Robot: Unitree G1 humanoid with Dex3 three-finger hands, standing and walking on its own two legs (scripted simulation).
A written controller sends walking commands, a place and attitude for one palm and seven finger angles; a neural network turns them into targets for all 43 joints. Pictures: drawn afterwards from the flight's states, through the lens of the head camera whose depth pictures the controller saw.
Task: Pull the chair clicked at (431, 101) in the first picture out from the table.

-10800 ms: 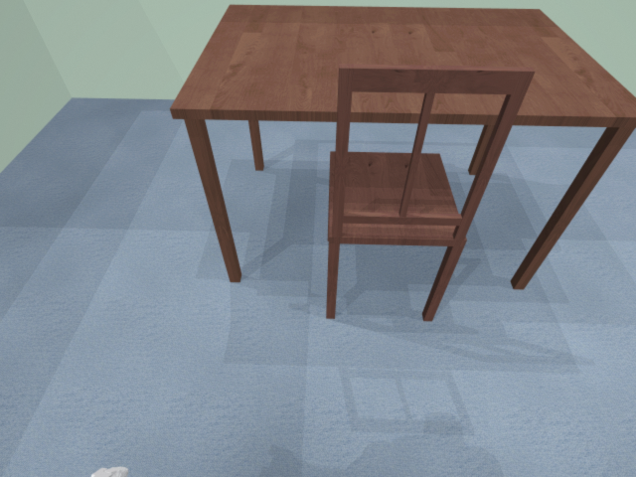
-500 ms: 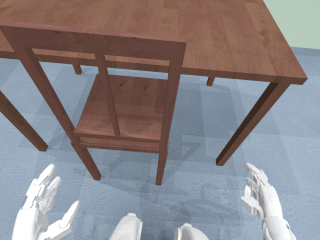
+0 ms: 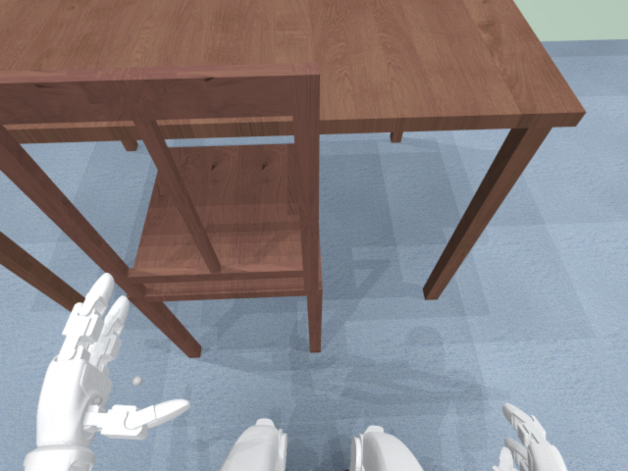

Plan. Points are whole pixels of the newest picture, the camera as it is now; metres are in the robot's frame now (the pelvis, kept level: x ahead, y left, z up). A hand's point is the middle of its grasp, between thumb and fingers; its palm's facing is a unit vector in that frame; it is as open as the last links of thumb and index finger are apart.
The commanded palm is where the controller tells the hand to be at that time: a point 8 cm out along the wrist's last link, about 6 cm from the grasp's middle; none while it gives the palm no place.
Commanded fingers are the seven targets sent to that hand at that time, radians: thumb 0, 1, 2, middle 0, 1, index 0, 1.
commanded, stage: raise the hand toward the chair's back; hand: left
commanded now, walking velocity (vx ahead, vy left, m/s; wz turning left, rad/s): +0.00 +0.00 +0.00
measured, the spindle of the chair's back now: (188, 212) +0.45 +0.20 +0.02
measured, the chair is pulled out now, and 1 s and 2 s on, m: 0.00 0.00 0.00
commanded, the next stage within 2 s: aim the fingers beside a spindle in 1.06 s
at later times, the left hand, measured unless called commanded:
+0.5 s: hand (93, 357) +0.24 +0.25 +0.06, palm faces +0.10 -0.99 -0.04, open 16.9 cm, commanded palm +0.22 +0.30 +0.06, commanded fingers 0.00 -0.50 0.30 -0.06 -0.08 -0.06 -0.08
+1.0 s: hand (99, 346) +0.25 +0.25 +0.05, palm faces +0.07 -1.00 -0.04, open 16.9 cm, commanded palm +0.22 +0.31 +0.06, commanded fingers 0.00 -0.50 0.30 -0.06 -0.08 -0.06 -0.08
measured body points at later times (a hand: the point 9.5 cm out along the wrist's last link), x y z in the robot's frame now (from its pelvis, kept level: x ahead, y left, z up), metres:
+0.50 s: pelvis +0.00 +0.05 +0.01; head +0.07 +0.06 +0.46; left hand +0.22 +0.30 +0.06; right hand +0.19 -0.18 -0.06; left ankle +0.02 +0.11 -0.65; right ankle +0.02 -0.07 -0.65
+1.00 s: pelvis +0.00 +0.05 +0.01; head +0.07 +0.06 +0.45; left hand +0.24 +0.30 +0.05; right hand +0.17 -0.20 -0.07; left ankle +0.02 +0.11 -0.65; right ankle +0.02 -0.07 -0.65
